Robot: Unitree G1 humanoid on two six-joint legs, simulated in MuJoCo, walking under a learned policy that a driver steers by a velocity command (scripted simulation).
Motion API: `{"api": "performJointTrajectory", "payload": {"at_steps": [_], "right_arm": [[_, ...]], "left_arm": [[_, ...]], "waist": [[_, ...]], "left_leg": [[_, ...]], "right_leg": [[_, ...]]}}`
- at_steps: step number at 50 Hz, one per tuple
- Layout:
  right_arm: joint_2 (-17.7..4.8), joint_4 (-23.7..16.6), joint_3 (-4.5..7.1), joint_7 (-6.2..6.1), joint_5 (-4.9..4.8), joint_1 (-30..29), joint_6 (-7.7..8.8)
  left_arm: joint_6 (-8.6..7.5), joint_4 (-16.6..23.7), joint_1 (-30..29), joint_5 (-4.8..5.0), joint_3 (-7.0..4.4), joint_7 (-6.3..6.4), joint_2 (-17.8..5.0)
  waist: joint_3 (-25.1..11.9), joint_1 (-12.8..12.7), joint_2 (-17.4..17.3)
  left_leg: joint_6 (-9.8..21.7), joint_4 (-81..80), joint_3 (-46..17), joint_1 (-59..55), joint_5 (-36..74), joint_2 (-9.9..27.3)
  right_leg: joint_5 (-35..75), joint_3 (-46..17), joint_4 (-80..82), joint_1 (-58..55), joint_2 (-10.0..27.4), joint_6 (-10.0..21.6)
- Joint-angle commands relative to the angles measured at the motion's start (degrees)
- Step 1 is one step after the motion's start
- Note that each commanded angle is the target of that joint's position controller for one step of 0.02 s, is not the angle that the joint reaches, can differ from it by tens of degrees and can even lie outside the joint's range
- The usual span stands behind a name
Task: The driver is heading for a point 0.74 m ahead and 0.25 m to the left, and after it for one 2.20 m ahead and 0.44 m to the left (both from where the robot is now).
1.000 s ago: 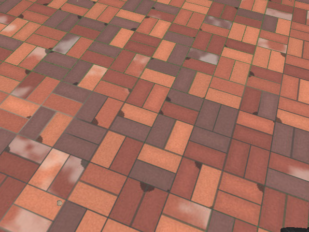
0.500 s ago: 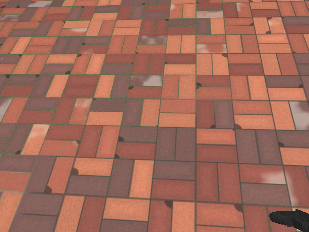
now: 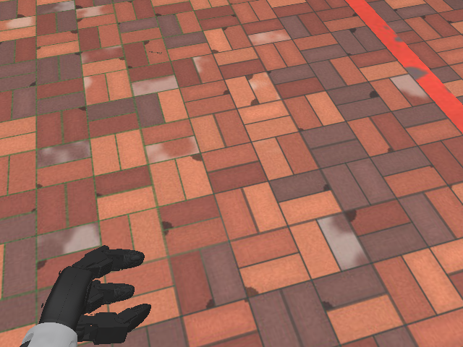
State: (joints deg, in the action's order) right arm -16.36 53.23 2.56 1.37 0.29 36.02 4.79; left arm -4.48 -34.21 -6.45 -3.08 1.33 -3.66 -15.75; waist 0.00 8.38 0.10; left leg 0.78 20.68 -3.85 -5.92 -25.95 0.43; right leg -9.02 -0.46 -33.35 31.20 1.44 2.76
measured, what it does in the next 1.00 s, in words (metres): walks ahead, turning left: left foot, then right foot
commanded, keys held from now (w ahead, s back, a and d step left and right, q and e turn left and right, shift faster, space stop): w+q+shift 0.62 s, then w+e+shift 0.38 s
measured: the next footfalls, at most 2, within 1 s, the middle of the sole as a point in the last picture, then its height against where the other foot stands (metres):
left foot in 0.44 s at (177, 323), level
right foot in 0.88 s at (132, 201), level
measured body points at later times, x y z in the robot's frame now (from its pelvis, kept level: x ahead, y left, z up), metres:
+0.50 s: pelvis +0.45 +0.06 -0.03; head +0.47 +0.07 +0.42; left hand +0.36 +0.31 -0.16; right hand +0.72 -0.12 -0.12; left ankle +0.53 +0.10 -0.72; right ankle +0.25 -0.14 -0.58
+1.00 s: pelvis +0.90 +0.23 +0.00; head +0.92 +0.25 +0.45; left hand +0.82 +0.52 -0.12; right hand +1.12 +0.04 -0.11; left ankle +0.72 +0.24 -0.60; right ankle +0.98 +0.22 -0.72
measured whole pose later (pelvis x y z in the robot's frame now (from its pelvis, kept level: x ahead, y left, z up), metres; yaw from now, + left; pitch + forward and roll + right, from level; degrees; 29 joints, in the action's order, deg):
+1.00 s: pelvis +0.90 +0.23 +0.00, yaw +28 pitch +0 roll -2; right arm -17.1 46.2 0.7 0.1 3.2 15.2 5.6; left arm -2.2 -46.5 18.0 -0.9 -3.2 -1.2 -18.5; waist 2.6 -1.2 -0.7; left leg 3.2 75.5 -2.4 17.4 -16.4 -3.9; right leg -10.1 2.1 -30.5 20.0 -8.5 7.7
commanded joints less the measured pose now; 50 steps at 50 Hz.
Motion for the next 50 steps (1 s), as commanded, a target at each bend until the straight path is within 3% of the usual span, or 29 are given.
{"api": "performJointTrajectory", "payload": {"at_steps": [1,2,3,5,9,11,15,17,19,20,21,22,23,24,25,26,27,29,33,36,39,41,43,44,45,46,47,48,50], "right_arm": [[-4.57,-7.94,0.86,-0.4,0.66,-11.61,1.56],[-3.12,-10.95,0.52,-0.68,-2.45,-7.87,1.02],[-6.13,-10.4,1.11,-0.91,-1.44,-11.13,-0.02],[-4.94,-9.37,0.95,0.15,-0.08,-14.86,-1.22],[-1.4,-11.1,0.56,1.91,1.26,-19.95,-4.43],[-0.78,-13.65,0.06,2.65,1.39,-25.21,-4.73],[-1.41,-17.42,-1.17,4.22,0.99,-34.22,-4.44],[-2.24,-17.88,-1.4,4.54,1.04,-36.07,-4.31],[-5.03,-15.78,-0.65,3.89,0.87,-29.23,-4.32],[-7.37,-13.48,0.34,3.36,0.85,-20.55,-4.29],[-10.05,-9.8,1.86,2.45,0.92,-8.51,-4.21],[-12.56,-7.03,3.53,0.9,0.61,-2.7,-4.32],[-16.74,-7.44,4.57,-0.28,-0.24,-8.07,-5.06],[-21.91,-10.64,5.52,-0.31,1.36,-10.86,-5.52],[-18.84,-11.63,5.54,-0.8,1.15,-11.52,-5.55],[-15.43,-10.78,4.81,-1.26,1.07,-13.23,-5.09],[-13.73,-10.15,4.28,-1.42,0.93,-15.15,-4.26],[-11.22,-10.31,3.1,-1.78,0.32,-17.27,-2.31],[-9.62,-9.27,2.58,-1.32,-0.03,-16.02,0.12],[-8.47,-7.06,2.23,-0.29,-1.26,-10.69,1.66],[-10.24,-5.22,2.23,-0.76,-0.18,-8.54,2.11],[-12.74,-4.5,2.67,-1.89,1.04,-8.64,1.64],[-14.07,-4.93,3.08,-2.97,3.55,-12.62,0.06],[-13.89,-6.0,3.01,-3.32,3.98,-17.13,-0.62],[-7.36,-8.68,1.29,-2.89,3.46,-18.31,0.06],[-3.57,-10.91,-0.07,-1.1,1.11,-11.0,1.65],[-6.53,-11.32,-0.71,-1.53,2.18,-16.1,2.28],[-7.85,-12.32,-0.85,-1.24,2.42,-21.16,2.79],[-6.72,-14.68,-1.57,-0.92,3.95,-25.36,2.1]], "left_arm": [[-0.22,-6.63,37.53,-2.19,-6.46,3.83,-16.72],[0.25,-5.28,34.5,-1.84,-6.68,4.04,-18.82],[0.54,-5.09,27.36,-0.79,-6.24,4.08,-14.09],[-0.2,-5.59,21.89,-0.21,-4.88,3.63,-7.46],[-2.36,-10.02,24.35,1.94,-4.07,3.29,-3.67],[-3.01,-11.34,25.05,2.04,-3.76,3.08,-2.46],[-3.39,-12.95,25.07,1.68,-4.1,3.86,-4.82],[-3.14,-13.51,27.51,1.61,-4.53,4.51,-7.86],[-1.66,-12.89,27.88,1.36,-5.54,5.54,-12.08],[-0.57,-12.05,25.84,1.03,-6.08,5.9,-13.86],[0.46,-10.75,23.11,0.7,-6.38,5.87,-14.7],[0.91,-10.88,22.88,0.27,-6.32,4.99,-13.31],[0.14,-8.71,22.36,-0.55,-3.92,3.92,-4.33],[-1.19,-1.53,25.93,1.11,-3.66,3.77,-5.99],[-2.64,-1.33,21.07,0.52,-3.47,3.9,-8.83],[-3.12,-1.77,19.65,0.79,-3.4,3.87,-9.59],[-2.71,-2.01,18.39,0.02,-3.15,4.05,-8.85],[-0.17,-2.61,19.93,-1.54,-2.64,3.91,-7.7],[1.18,1.82,10.07,-0.76,-0.87,2.39,-3.16],[0.48,2.21,4.58,1.34,-0.09,1.43,-0.91],[0.42,2.11,2.46,1.87,-1.21,1.76,-3.94],[0.19,0.78,6.48,1.75,-2.47,1.92,-6.78],[0.68,-5.11,24.8,2.77,-4.48,2.71,-10.68],[1.16,-9.05,37.75,2.74,-5.69,3.36,-12.32],[1.75,-10.88,43.85,1.92,-7.13,3.91,-16.24],[2.16,-11.15,38.33,1.4,-7.48,3.12,-17.45],[2.11,-8.89,30.86,1.81,-7.3,2.46,-12.84],[1.95,-9.25,29.69,2.43,-6.79,2.3,-10.18],[1.44,-11.32,29.94,2.31,-5.81,2.72,-7.32]], "waist": [[-16.93,-22.17,11.15],[-20.98,-17.56,17.47],[-11.18,-14.51,10.49],[-1.56,-11.4,4.65],[3.64,-8.01,5.25],[5.08,-7.57,4.7],[7.95,-6.84,1.97],[6.97,-6.52,1.73],[1.43,-2.01,5.11],[-3.23,2.85,6.15],[-8.5,8.15,5.84],[-9.74,8.65,0.32],[-3.93,1.83,-13.67],[-16.08,-2.77,-15.95],[-12.3,-1.11,-4.3],[-2.94,-3.98,2.0],[0.9,-6.86,5.37],[4.07,-10.8,6.56],[7.21,-9.23,3.38],[5.63,-3.77,0.74],[4.37,-2.55,-1.06],[0.38,-5.76,-4.93],[-7.78,-15.46,-7.2],[-11.09,-22.87,-5.07],[-13.48,-22.41,6.26],[-16.65,-12.6,21.7],[-10.59,-13.47,7.94],[-5.51,-12.71,0.07],[1.75,-9.15,-4.99]], "left_leg": [[5.83,45.55,-0.89,39.6,3.15,-0.71],[6.23,57.79,-2.41,47.77,-0.61,-3.42],[6.13,60.05,-1.76,51.53,6.61,0.71],[4.94,55.58,-0.64,49.67,11.84,4.45],[3.71,52.47,0.54,50.6,13.81,7.28],[3.9,49.07,2.71,52.21,18.89,6.87],[6.28,30.69,10.07,45.87,27.94,4.02],[8.21,23.9,14.99,38.26,28.83,-0.23],[9.84,22.65,16.4,29.59,24.21,-4.39],[11.17,23.07,15.2,20.33,21.16,-5.88],[13.18,21.33,11.83,7.48,17.89,-6.39],[14.86,17.61,6.74,-4.22,14.18,-5.47],[16.75,17.7,-8.18,-6.13,19.48,2.53],[28.35,4.6,-37.5,-21.14,10.95,12.2],[26.48,-5.74,-44.11,-16.89,-0.4,14.34],[23.72,-8.39,-40.31,-6.2,0.12,12.92],[21.97,-8.31,-35.26,2.55,5.92,10.41],[20.7,-8.41,-26.31,15.79,16.28,5.56],[17.46,-12.13,-14.35,26.22,26.14,-0.88],[12.24,-15.7,-9.1,22.24,39.23,-0.52],[9.06,-14.4,-5.41,5.85,54.86,2.8],[6.96,-6.92,-2.56,-2.46,75.54,5.58],[5.84,13.41,0.54,-3.79,88.61,7.5],[5.15,32.32,3.69,4.91,81.99,5.69],[3.36,58.97,5.56,24.67,41.53,-1.52],[0.74,70.2,0.7,46.86,-0.39,-10.09],[2.37,68.05,-3.99,51.67,6.55,-4.24],[2.15,63.56,-4.4,50.09,10.24,-1.15],[1.11,54.57,-2.98,45.51,9.99,1.82]], "right_leg": [[-26.15,-19.12,2.78,-55.46,17.53,1.24],[-40.07,-46.81,19.04,-52.41,27.13,3.37],[-40.91,-42.16,20.76,-44.72,23.91,4.32],[-19.7,-23.53,19.7,-32.77,18.43,4.0],[-0.27,-5.61,23.47,-27.18,14.67,1.75],[10.21,2.49,24.82,-26.94,12.71,0.91],[23.95,14.43,27.91,-26.33,9.01,-0.82],[47.16,16.93,24.51,-29.29,9.62,-1.71],[68.86,16.79,12.82,-34.64,11.49,-2.43],[73.57,15.99,1.44,-33.79,12.72,-1.98],[70.07,14.23,-14.27,-29.02,13.3,-0.86],[37.5,13.84,-35.21,-18.26,8.05,-1.21],[-17.16,11.98,-57.56,0.55,-1.99,-2.56],[-20.11,-0.78,-65.83,17.58,-4.44,-3.89],[-15.11,-5.04,-60.89,21.6,-0.94,-3.34],[-11.37,-4.91,-54.08,19.91,1.41,-3.33],[-11.18,-4.63,-49.26,15.75,3.23,-3.93],[-12.43,-4.53,-42.17,8.0,5.65,-5.95],[0.64,1.06,-19.68,2.17,6.74,-6.74],[21.78,5.16,-4.47,-5.91,4.07,-2.56],[20.81,6.61,2.63,-3.27,1.27,1.47],[12.38,7.82,3.0,-6.42,-3.04,3.39],[2.91,7.26,0.95,-20.11,-6.64,5.45],[-0.1,4.96,2.17,-32.83,-4.59,7.35],[-11.76,-11.35,-1.16,-46.51,4.58,12.01],[-18.46,-49.58,14.06,-55.65,15.48,21.19],[-23.89,-48.81,18.61,-50.21,14.79,20.58],[-21.58,-41.5,19.15,-41.38,13.54,19.04],[-12.56,-31.95,21.15,-26.44,7.92,15.56]]}}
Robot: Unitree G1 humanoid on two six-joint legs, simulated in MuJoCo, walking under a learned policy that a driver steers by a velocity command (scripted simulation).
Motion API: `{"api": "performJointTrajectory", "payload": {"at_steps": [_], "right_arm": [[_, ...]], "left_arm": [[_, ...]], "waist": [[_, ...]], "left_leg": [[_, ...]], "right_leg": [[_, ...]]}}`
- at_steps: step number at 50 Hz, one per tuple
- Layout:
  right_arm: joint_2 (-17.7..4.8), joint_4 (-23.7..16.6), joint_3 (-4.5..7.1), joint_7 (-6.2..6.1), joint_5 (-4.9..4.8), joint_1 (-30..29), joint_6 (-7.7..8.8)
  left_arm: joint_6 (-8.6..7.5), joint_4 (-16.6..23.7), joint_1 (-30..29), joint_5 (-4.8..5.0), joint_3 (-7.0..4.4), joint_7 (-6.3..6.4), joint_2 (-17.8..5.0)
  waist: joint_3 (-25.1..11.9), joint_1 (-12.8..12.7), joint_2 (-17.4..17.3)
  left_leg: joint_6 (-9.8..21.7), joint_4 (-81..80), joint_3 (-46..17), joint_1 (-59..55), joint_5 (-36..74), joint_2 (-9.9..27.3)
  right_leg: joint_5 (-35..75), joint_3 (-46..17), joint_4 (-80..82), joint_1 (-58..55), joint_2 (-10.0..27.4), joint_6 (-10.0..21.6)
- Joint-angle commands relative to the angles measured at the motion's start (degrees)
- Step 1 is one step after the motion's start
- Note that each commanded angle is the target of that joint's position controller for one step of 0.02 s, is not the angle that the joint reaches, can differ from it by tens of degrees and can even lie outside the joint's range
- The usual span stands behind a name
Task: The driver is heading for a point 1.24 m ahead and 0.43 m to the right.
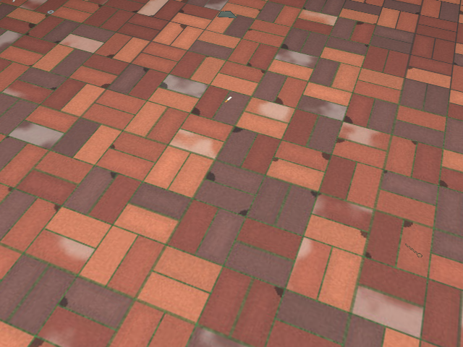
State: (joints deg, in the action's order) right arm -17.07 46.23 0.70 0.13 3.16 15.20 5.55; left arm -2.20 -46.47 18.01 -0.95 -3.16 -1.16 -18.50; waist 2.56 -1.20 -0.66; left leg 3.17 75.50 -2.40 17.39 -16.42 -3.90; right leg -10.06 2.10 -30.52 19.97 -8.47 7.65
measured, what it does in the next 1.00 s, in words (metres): walks ahead, turning right: left foot, then right foot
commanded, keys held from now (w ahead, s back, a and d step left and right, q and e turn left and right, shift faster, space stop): w+e+shift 0.80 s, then w+q+shift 0.20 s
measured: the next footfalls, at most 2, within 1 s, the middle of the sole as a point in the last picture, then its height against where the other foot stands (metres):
left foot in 0.32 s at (203, 329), level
right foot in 0.74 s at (322, 245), level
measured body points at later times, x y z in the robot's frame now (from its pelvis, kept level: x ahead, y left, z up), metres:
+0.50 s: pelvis +0.48 -0.01 +0.01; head +0.50 -0.02 +0.46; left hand +0.72 +0.21 -0.09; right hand +0.43 -0.32 -0.09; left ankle +0.49 +0.12 -0.72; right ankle +0.40 -0.09 -0.62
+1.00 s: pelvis +0.87 -0.27 +0.01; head +0.90 -0.27 +0.46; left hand +1.08 -0.07 -0.13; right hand +0.83 -0.56 -0.07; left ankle +1.10 -0.26 -0.66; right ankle +0.79 -0.23 -0.72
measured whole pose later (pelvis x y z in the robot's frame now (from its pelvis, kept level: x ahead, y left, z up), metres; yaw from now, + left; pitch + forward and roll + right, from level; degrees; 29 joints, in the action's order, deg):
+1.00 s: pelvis +0.87 -0.27 +0.01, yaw -45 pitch +0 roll -3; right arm -14.0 37.4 -1.0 1.6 1.7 8.8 2.7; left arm -4.5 -48.0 24.2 -1.0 -2.4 -0.9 -17.3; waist 2.1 -1.6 -0.6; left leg 0.1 54.4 -1.1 42.5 -7.7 9.9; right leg -16.6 0.1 -17.7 1.1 -11.4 8.9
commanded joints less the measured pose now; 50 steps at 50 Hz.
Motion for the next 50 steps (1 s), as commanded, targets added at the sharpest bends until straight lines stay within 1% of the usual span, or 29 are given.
{"api": "performJointTrajectory", "payload": {"at_steps": [1,3,6,9,11,13,14,15,16,17,18,19,20,22,25,30,32,34,35,36,37,38,39,40,41,42,45,48,50], "right_arm": [[-4.95,-8.38,-0.31,0.67,1.74,-3.78,0.26],[-4.13,-10.65,-1.2,0.95,1.88,-6.66,-1.19],[-2.92,-15.06,-2.5,2.0,0.15,-17.47,-0.96],[-2.09,-16.24,-2.71,2.04,-1.0,-20.98,-0.79],[-3.02,-17.0,-2.38,1.54,-1.06,-22.4,-0.61],[-5.48,-15.88,-1.2,0.64,-0.91,-17.95,-0.25],[-7.66,-13.91,-0.06,-0.13,-1.22,-10.45,0.05],[-10.06,-11.39,1.25,-1.13,-1.1,0.47,0.44],[-14.58,-9.57,3.21,-2.53,0.33,14.0,0.49],[-18.15,-9.67,4.13,-2.23,1.4,10.91,0.06],[-13.8,-10.13,4.49,-1.95,0.67,5.95,-0.76],[-7.72,-10.22,3.07,-1.73,0.25,2.79,-0.74],[-5.33,-8.74,2.5,-1.43,0.41,2.29,-0.64],[-4.0,-5.32,2.11,-1.39,-0.08,4.63,0.13],[-1.91,-2.06,1.8,-0.21,-2.06,5.7,1.47],[-5.26,-0.79,2.42,-0.25,-1.83,2.28,2.54],[-8.32,-0.11,2.91,-0.34,-1.75,5.58,2.58],[-11.44,-0.09,3.74,-1.1,-1.85,7.75,1.25],[-13.07,-0.68,4.2,-1.49,-1.53,6.73,0.05],[-14.1,-1.8,4.45,-1.7,-1.3,4.51,-0.94],[-13.05,-2.27,4.43,-1.18,-0.66,4.14,-1.49],[-4.98,-4.64,2.46,-0.18,0.32,4.65,-1.28],[-7.02,-11.62,2.31,-0.4,-1.47,6.17,-0.29],[-9.18,-12.56,2.02,-0.32,-0.93,-0.49,1.15],[-8.6,-11.45,1.61,-0.33,-1.41,0.0,1.54],[-7.55,-9.93,1.23,-0.49,-0.8,1.04,0.99],[-4.59,-7.84,0.46,0.34,0.21,4.1,-2.74],[-2.04,-11.47,-0.48,1.4,-1.44,-6.62,-3.04],[-1.05,-11.69,-0.7,2.41,-2.62,-9.84,-2.64]], "left_arm": [[-1.27,0.09,5.5,0.25,-1.12,0.46,-4.77],[-2.29,-0.17,6.12,0.7,-1.52,0.25,-6.28],[-2.75,0.5,6.1,0.89,-2.4,0.21,-7.24],[-2.99,-0.37,9.49,2.06,-3.17,-0.21,-8.31],[-2.61,-0.9,11.11,1.9,-3.5,0.23,-8.82],[-2.33,-0.99,10.87,1.51,-3.79,0.94,-10.07],[-2.36,-0.8,9.78,1.07,-4.19,0.89,-12.13],[-2.79,0.11,6.53,0.91,-4.35,0.65,-12.56],[-3.59,1.96,4.93,0.59,-2.7,0.71,-6.25],[-3.32,5.41,11.32,3.58,-0.56,0.89,0.39],[-2.01,4.1,7.81,1.92,-0.62,1.45,-4.22],[-1.37,4.04,1.2,0.62,-1.15,1.02,-6.01],[-0.92,4.56,-1.75,0.14,-1.24,0.25,-5.38],[0.67,6.27,-4.27,-1.08,-0.76,-1.42,-2.43],[2.45,10.82,-10.05,-1.13,0.5,-2.62,0.35],[2.36,15.68,-18.77,-0.82,1.89,-4.79,-0.67],[2.14,15.64,-19.75,-0.7,2.17,-4.92,-0.55],[1.75,13.76,-15.46,-0.99,1.38,-4.25,-3.0],[1.46,11.61,-8.19,-0.87,0.41,-3.71,-5.11],[1.18,8.14,3.67,-0.91,-1.04,-2.94,-7.53],[1.26,4.45,11.71,-0.54,-2.86,-1.4,-10.13],[2.11,4.91,6.98,0.61,-4.22,0.04,-15.36],[2.88,8.22,5.81,-1.12,-5.2,0.08,-20.25],[3.13,8.54,6.54,-0.57,-5.2,0.92,-17.47],[2.55,7.26,3.75,-0.53,-4.22,1.58,-13.54],[1.53,6.54,1.2,-0.69,-3.2,1.84,-10.59],[-2.02,5.13,-0.56,-0.4,-0.67,1.65,-5.12],[-4.05,3.06,1.32,-0.06,-1.09,0.37,-6.07],[-5.11,2.68,1.95,0.49,-0.98,-0.24,-5.79]], "waist": [[0.75,2.55,-2.02],[3.14,3.24,0.1],[5.94,0.54,1.24],[2.63,-2.79,2.51],[1.04,-3.95,3.28],[-3.59,-1.69,3.3],[-8.84,2.22,3.55],[-14.04,8.44,3.41],[-22.84,12.87,-3.31],[-31.61,6.35,-21.96],[-24.46,6.52,-13.28],[-14.9,7.49,-5.58],[-8.76,6.62,-1.1],[-3.41,4.25,-3.04],[-0.5,1.87,-4.54],[4.52,-0.56,-1.74],[4.51,-0.47,-1.9],[0.4,-3.38,-4.23],[-4.11,-7.56,-5.01],[-9.51,-13.08,-5.29],[-12.55,-14.67,-0.58],[-8.3,-7.91,13.37],[-21.76,-5.43,14.22],[-18.08,-7.43,2.97],[-8.52,-3.72,-1.68],[-4.55,-0.12,-5.12],[-0.52,4.67,-4.95],[4.83,1.9,-1.29],[4.41,0.19,-0.57]], "left_leg": [[-2.31,-3.69,-3.93,20.83,-0.53,7.03],[-4.02,-11.6,-1.59,20.0,-1.7,8.44],[-6.08,-29.9,2.13,13.57,12.53,7.93],[-5.24,-39.14,3.35,6.19,25.13,5.51],[-4.46,-43.46,2.85,6.21,23.35,4.41],[-3.35,-47.23,2.66,-1.71,16.7,1.93],[-2.65,-47.17,2.49,-10.41,11.84,1.29],[-1.5,-46.1,-0.73,-23.88,8.25,5.43],[0.44,-45.69,-12.94,-37.52,-12.09,18.83],[7.33,-55.93,-45.33,-48.49,-22.06,34.68],[8.15,-58.64,-45.73,-41.76,-30.05,31.43],[6.57,-58.49,-33.7,-33.5,-23.05,27.48],[5.67,-59.44,-25.09,-26.0,-10.84,25.13],[3.73,-61.41,-13.63,-18.15,0.94,21.87],[1.81,-64.25,-2.88,-15.29,14.27,20.91],[-0.92,-70.3,15.05,-7.91,27.17,15.21],[-2.08,-65.8,18.33,-11.24,51.34,15.54],[-2.73,-55.62,18.49,-17.35,71.8,16.76],[-2.41,-45.23,17.88,-17.17,76.22,17.84],[-1.59,-29.99,16.58,-12.41,75.85,19.08],[-2.16,-10.14,16.13,-1.05,48.1,15.29],[-3.91,13.61,15.56,16.06,-10.2,4.91],[-5.44,24.64,2.23,32.72,-13.62,1.87],[-4.97,19.12,-2.66,36.1,-7.48,5.38],[-4.33,11.99,-1.92,34.15,-3.51,8.35],[-4.31,7.08,-0.89,28.67,-2.82,10.6],[-5.41,-3.56,-0.81,16.63,-6.04,13.99],[-3.42,-20.29,1.72,19.29,8.27,15.18],[-0.79,-31.16,4.19,14.53,21.3,13.18]], "right_leg": [[-9.78,-32.02,19.35,-10.56,15.89,10.53],[-6.91,-28.21,21.89,-3.59,13.36,10.97],[0.82,-23.69,25.68,4.24,9.59,8.77],[16.7,-23.31,24.0,-0.4,9.78,5.31],[24.35,-23.83,19.78,-8.44,10.47,3.95],[38.35,-23.7,10.08,-13.47,10.43,1.54],[42.74,-23.14,0.03,-13.82,9.85,0.42],[36.89,-22.46,-13.21,-6.98,7.78,-0.53],[13.88,-17.85,-31.58,1.19,5.23,0.01],[-19.2,-11.04,-48.54,17.51,0.35,-1.96],[-12.94,-8.71,-51.72,25.42,6.51,-1.01],[-8.2,-7.51,-49.09,26.49,8.93,-1.15],[-6.65,-6.92,-46.66,25.29,10.51,-1.55],[-6.95,-6.71,-44.58,24.03,12.94,-2.17],[-5.03,-5.17,-42.53,27.67,15.08,-2.49],[11.34,2.87,-21.2,17.62,12.76,-1.26],[11.66,7.54,-15.58,11.75,9.24,0.85],[7.34,9.89,-13.41,5.01,4.8,2.76],[4.66,9.35,-13.34,-3.57,2.87,3.89],[2.8,6.45,-12.01,-17.21,1.83,5.97],[-0.49,1.21,-8.6,-31.78,2.38,7.49],[4.44,-16.29,-7.18,-34.74,12.78,10.37],[-3.03,-44.8,4.48,-50.73,22.65,22.17],[-12.77,-49.37,13.81,-45.29,23.34,19.52],[-12.2,-43.61,16.33,-34.23,22.82,16.65],[-7.23,-37.39,16.41,-23.88,21.11,14.39],[3.38,-24.65,18.93,-4.36,17.13,12.14],[8.44,-13.03,24.54,-2.51,13.02,8.55],[13.54,-6.4,27.42,-3.94,11.19,5.04]]}}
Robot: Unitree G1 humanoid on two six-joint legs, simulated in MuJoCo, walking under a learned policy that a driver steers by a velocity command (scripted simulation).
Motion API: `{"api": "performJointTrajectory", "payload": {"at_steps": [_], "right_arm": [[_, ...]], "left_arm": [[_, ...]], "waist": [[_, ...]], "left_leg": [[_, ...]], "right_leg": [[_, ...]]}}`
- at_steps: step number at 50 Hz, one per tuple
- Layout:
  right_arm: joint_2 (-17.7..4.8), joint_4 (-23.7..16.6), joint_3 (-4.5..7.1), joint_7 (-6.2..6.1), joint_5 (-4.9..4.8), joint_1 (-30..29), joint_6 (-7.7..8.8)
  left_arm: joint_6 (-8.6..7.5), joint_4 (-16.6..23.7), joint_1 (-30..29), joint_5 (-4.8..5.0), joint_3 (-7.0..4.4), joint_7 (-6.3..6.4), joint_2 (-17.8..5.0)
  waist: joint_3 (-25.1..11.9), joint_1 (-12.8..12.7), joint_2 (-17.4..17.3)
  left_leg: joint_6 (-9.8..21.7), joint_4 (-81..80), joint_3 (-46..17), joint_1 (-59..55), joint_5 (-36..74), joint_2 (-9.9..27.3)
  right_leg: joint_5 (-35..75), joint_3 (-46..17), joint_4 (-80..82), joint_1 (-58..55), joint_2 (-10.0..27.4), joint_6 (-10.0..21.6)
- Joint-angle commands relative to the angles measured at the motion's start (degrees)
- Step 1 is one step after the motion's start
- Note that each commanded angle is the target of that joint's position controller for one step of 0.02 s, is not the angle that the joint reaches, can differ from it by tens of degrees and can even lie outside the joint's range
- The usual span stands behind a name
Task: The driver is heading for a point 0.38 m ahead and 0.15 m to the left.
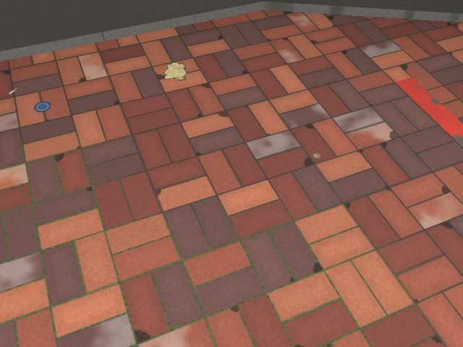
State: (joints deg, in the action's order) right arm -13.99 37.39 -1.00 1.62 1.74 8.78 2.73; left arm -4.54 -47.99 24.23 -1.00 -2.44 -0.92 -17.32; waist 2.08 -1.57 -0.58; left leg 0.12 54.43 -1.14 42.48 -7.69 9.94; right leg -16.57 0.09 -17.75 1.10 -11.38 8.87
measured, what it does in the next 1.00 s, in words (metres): walks ahead: left foot, then right foot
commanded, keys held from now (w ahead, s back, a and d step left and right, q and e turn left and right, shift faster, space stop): w+q+shift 0.16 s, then shift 0.84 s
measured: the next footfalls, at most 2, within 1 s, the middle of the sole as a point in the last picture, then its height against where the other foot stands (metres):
left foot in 0.20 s outside the picture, level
right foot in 0.60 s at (216, 268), level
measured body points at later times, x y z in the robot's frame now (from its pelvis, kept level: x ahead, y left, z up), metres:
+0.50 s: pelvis +0.42 +0.10 +0.01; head +0.46 +0.12 +0.46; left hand +0.58 +0.38 -0.08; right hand +0.52 -0.15 -0.11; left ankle +0.36 +0.13 -0.73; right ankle +0.63 -0.01 -0.68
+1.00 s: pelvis +0.58 +0.15 +0.00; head +0.59 +0.16 +0.45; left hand +0.63 +0.42 -0.13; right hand +0.75 -0.07 -0.12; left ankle +0.56 +0.29 -0.73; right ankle +0.69 +0.06 -0.73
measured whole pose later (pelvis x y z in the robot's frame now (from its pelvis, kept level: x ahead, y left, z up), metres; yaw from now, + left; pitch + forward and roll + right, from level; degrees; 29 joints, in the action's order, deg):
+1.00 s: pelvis +0.58 +0.15 +0.00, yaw +14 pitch +0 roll -1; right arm -13.2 48.7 1.6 -1.9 1.6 11.7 -1.7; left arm -0.5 -47.3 10.3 -1.1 -1.3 0.7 -12.6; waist 0.7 -0.8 0.5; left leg -1.3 34.2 -3.1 17.4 -16.9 1.4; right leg -8.8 -1.0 -29.0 21.2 -2.5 0.8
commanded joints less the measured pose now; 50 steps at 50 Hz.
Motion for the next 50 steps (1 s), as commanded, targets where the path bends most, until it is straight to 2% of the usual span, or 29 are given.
{"api": "performJointTrajectory", "payload": {"at_steps": [1,3,6,7,9,10,11,12,14,15,16,17,20,22,26,28,30,31,32,33,34,36,38,40,42,46,47,48,50], "right_arm": [[-4.03,-2.76,1.08,1.34,-1.72,-4.9,0.34],[-4.59,-2.45,1.53,1.74,-2.06,-6.44,0.6],[-7.04,-1.03,2.67,1.79,-1.07,-4.59,0.69],[-8.36,0.04,3.22,1.57,-0.82,-1.01,0.36],[-11.58,6.36,5.01,0.74,-0.26,19.46,0.0],[-13.98,8.25,6.28,-0.22,0.5,27.86,-0.19],[-20.1,8.41,7.76,-0.37,1.02,23.51,-0.43],[-17.63,5.43,8.16,-0.16,-0.7,19.41,-0.39],[-10.99,6.56,6.13,-0.8,-0.96,13.64,-0.09],[-6.3,3.1,4.49,-0.07,-2.55,8.85,2.04],[-6.93,3.58,4.17,0.15,-2.01,6.85,2.93],[-6.04,4.21,3.85,0.3,-2.17,6.99,3.45],[-9.59,5.18,4.71,-0.99,-2.21,5.55,4.04],[-10.04,5.55,4.92,-2.25,-2.82,7.21,3.17],[-10.04,7.82,4.96,-4.21,-2.72,12.83,1.09],[-9.43,7.89,5.03,-4.64,-1.95,11.87,0.28],[-9.11,6.73,5.04,-4.61,-1.46,7.84,-0.37],[-7.9,5.12,4.58,-4.11,-0.61,5.92,-0.35],[-2.82,6.48,3.28,-3.36,-0.55,16.65,-0.3],[-6.61,8.93,3.62,-2.16,-2.32,20.75,-0.54],[-10.24,7.9,4.54,-1.83,-3.51,14.2,-1.17],[-9.83,6.3,4.91,-2.9,-2.55,6.01,-3.26],[-6.72,6.79,4.46,-3.44,-2.02,8.05,-5.06],[-3.9,8.16,3.63,-3.86,-1.67,9.64,-4.97],[-4.1,8.92,3.61,-3.94,-1.66,9.15,-4.86],[-5.42,9.02,4.07,-3.72,0.01,6.42,-4.78],[-7.67,7.93,4.32,-3.93,0.71,5.18,-4.64],[-9.95,8.85,5.06,-3.85,0.23,3.76,-4.28],[-5.07,8.85,3.8,-3.52,0.07,1.18,-2.68]], "left_arm": [[-3.28,3.46,-2.79,0.84,-1.58,-0.5,-6.92],[-3.68,2.11,-1.35,0.65,-1.61,-0.13,-7.83],[-2.85,1.47,-0.61,-0.6,-1.92,1.41,-10.35],[-2.09,1.6,-1.04,-1.43,-2.16,2.15,-11.35],[-0.06,2.63,-4.97,-2.71,-2.43,3.23,-12.18],[-0.24,3.19,-6.06,-2.08,-1.7,3.11,-10.04],[-1.34,5.38,3.57,1.54,0.22,1.44,-1.43],[-2.08,5.98,-0.64,0.03,0.63,2.16,-5.65],[-2.58,7.25,-7.18,0.2,1.48,2.05,-4.98],[-2.85,8.7,-10.88,2.84,0.06,1.38,-7.85],[-2.33,9.07,-10.52,3.27,-0.02,0.99,-7.6],[-1.44,9.25,-11.86,2.41,0.02,1.28,-6.52],[-0.87,10.32,-11.27,0.48,1.05,1.48,-3.08],[-1.13,10.7,-15.68,0.4,1.53,1.27,-1.25],[-1.88,12.48,-23.2,0.58,0.9,-0.56,-1.94],[-2.53,12.19,-22.19,0.07,0.05,-1.1,-3.68],[-3.47,8.72,-12.01,-0.56,-0.79,-0.99,-4.9],[-3.82,6.99,-5.2,-1.28,-1.03,-0.48,-6.31],[-3.08,7.51,-5.79,-2.8,-0.18,-0.24,-6.18],[-2.14,7.02,-4.22,-1.59,0.11,-0.27,-2.44],[-1.39,7.99,-8.7,0.09,-0.25,0.04,-3.14],[0.3,9.12,-16.28,0.56,0.6,0.87,-1.61],[1.9,8.78,-19.9,-0.32,0.37,0.92,-2.45],[2.6,7.94,-19.33,-0.75,-0.2,0.95,-2.94],[2.84,6.82,-17.69,-0.23,-0.51,1.26,-3.14],[3.32,4.9,-16.31,0.44,-0.08,1.63,-1.57],[3.19,4.36,-15.24,0.0,0.12,1.56,-0.78],[3.27,4.72,-14.28,0.18,-0.23,1.65,-0.49],[3.28,3.94,-15.54,-0.26,-0.44,2.12,-0.04]], "waist": [[5.05,-0.46,-1.03],[5.46,-1.15,-0.78],[0.3,0.69,3.62],[-2.54,2.81,6.13],[-10.37,12.87,6.37],[-13.01,16.61,2.46],[-19.41,5.09,-23.62],[-25.57,8.3,-4.92],[-8.1,3.78,6.02],[-6.91,4.06,5.94],[-3.88,1.48,3.33],[-1.57,1.21,2.41],[-0.63,-0.68,-0.2],[-3.72,2.1,-0.36],[-6.07,6.25,-3.07],[-5.75,4.76,-4.23],[-8.42,-1.2,-4.24],[-13.78,-3.8,-1.32],[-22.16,0.56,13.74],[-29.69,-1.01,10.82],[-22.19,-1.78,6.24],[-11.02,0.39,-1.03],[-6.38,4.06,4.05],[-7.92,3.92,7.17],[-11.38,3.26,7.24],[-7.42,3.82,6.13],[-4.98,2.92,2.89],[-2.76,0.11,-5.48],[-1.48,-0.09,-6.37]], "left_leg": [[3.51,-13.08,3.93,-12.64,17.58,-2.13],[5.4,-17.97,4.7,-12.07,21.63,-4.75],[7.24,-20.19,9.14,-14.95,14.19,-11.8],[7.96,-19.22,10.36,-17.98,8.91,-14.31],[10.53,-21.13,8.8,-35.55,2.26,-16.88],[13.26,-22.04,0.53,-47.92,0.44,-11.21],[25.24,-25.35,-35.63,-69.81,14.1,8.77],[24.8,-30.1,-40.98,-67.83,24.07,8.49],[19.76,-32.7,-25.19,-47.0,34.33,6.4],[17.94,-35.61,-21.23,-42.25,29.42,4.0],[16.78,-37.54,-17.97,-35.61,31.39,2.3],[14.91,-39.84,-14.74,-31.53,35.03,-0.66],[13.82,-39.46,-5.52,-24.21,49.16,-5.54],[9.81,-38.15,-1.98,-27.03,45.85,-9.04],[5.38,-35.3,-4.48,-35.53,33.91,-7.17],[4.67,-30.91,-6.31,-37.62,33.92,-6.04],[2.77,-19.25,-5.66,-38.93,39.26,-7.11],[1.24,-6.58,-5.07,-33.41,28.22,-9.83],[-4.11,15.21,-6.26,-16.59,-24.61,-16.12],[-3.84,19.96,-12.83,-14.09,-33.61,-16.15],[-3.81,22.09,-12.22,-10.37,-30.99,-13.7],[-4.1,17.47,-7.07,-10.11,-25.05,-10.64],[-4.48,5.38,-3.35,-19.13,-22.51,-9.16],[-4.86,-4.09,-0.86,-25.13,-20.81,-9.51],[-4.25,-10.61,-1.09,-28.71,-13.56,-8.81],[-0.07,-24.81,-0.88,-35.72,-3.09,-8.34],[2.06,-28.61,-5.82,-34.42,-5.35,-3.86],[4.31,-31.02,-7.35,-23.94,-18.28,-3.21],[3.19,-35.21,-7.53,-16.68,-24.68,-4.19]], "right_leg": [[23.31,-2.63,17.32,13.12,15.22,2.76],[30.48,0.78,19.11,4.94,17.06,0.48],[63.69,5.29,9.43,-8.38,18.91,-3.23],[74.99,6.27,2.32,-11.16,20.11,-4.29],[80.08,7.77,-26.64,-7.17,20.61,-5.42],[57.32,8.38,-49.41,4.66,16.21,-5.37],[-12.31,3.83,-77.53,35.56,3.86,-10.52],[-8.01,-5.29,-78.9,37.1,6.02,-7.9],[-2.46,-4.47,-67.87,35.98,12.13,-7.24],[-5.37,-6.35,-64.21,34.83,13.97,-7.34],[-4.45,-5.95,-60.67,32.04,15.4,-7.31],[-3.33,-4.41,-57.12,30.69,15.84,-7.32],[2.46,-0.34,-37.98,26.28,14.03,-10.61],[14.75,1.99,-24.15,24.13,11.29,-11.46],[30.29,0.74,-10.89,22.63,8.89,-10.71],[28.2,0.17,-9.25,21.22,8.3,-9.0],[32.93,0.74,-4.46,13.21,8.33,-6.78],[52.16,-5.23,-6.87,1.16,14.87,-3.37],[76.7,-23.93,-14.26,-17.18,32.95,11.25],[68.54,-31.89,-12.55,-19.64,35.51,15.69],[55.88,-28.83,-9.97,-13.29,33.06,13.57],[33.72,-23.15,-3.97,4.28,28.21,8.59],[22.05,-16.79,0.44,18.7,22.37,4.64],[25.07,-12.17,0.84,20.96,19.77,4.09],[20.27,-12.32,0.39,18.84,20.77,4.23],[-10.21,-11.16,0.89,25.28,17.61,-2.19],[-13.91,-9.46,-2.02,26.91,15.6,-5.07],[-9.53,-4.12,-4.3,21.27,11.54,-7.24],[0.94,-2.68,-8.96,12.28,10.89,-8.66]]}}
